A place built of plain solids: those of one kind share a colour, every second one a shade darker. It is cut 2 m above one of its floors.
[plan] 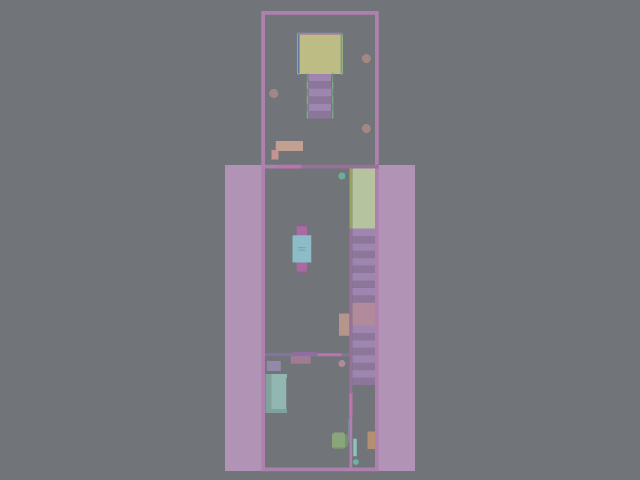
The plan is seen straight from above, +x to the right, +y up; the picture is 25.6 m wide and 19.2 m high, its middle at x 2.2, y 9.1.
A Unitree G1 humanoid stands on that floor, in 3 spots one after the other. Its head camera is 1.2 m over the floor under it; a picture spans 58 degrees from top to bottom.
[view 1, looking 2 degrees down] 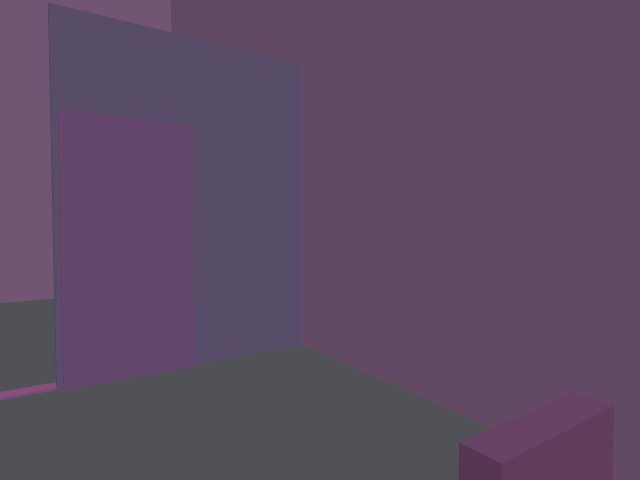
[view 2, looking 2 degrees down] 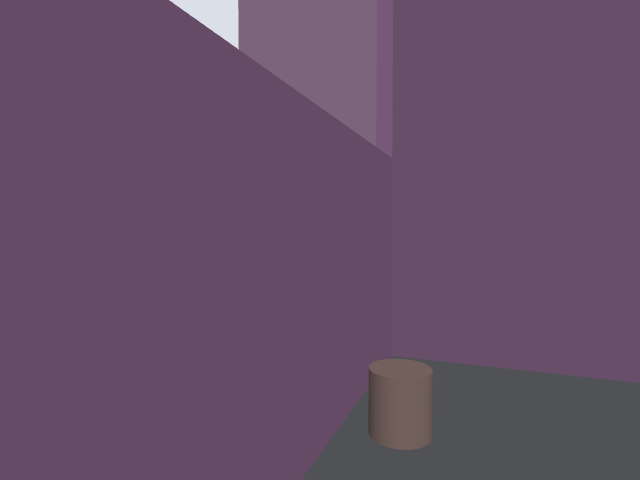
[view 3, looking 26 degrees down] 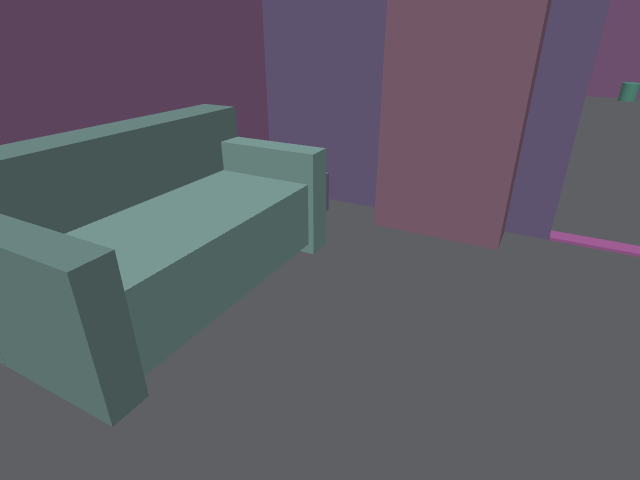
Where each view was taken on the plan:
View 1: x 2.25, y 8.22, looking -124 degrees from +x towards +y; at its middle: wall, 4.03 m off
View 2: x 3.61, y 16.01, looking -69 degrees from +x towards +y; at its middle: wall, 2.23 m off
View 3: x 1.98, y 1.60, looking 118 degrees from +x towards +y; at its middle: sofa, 2.60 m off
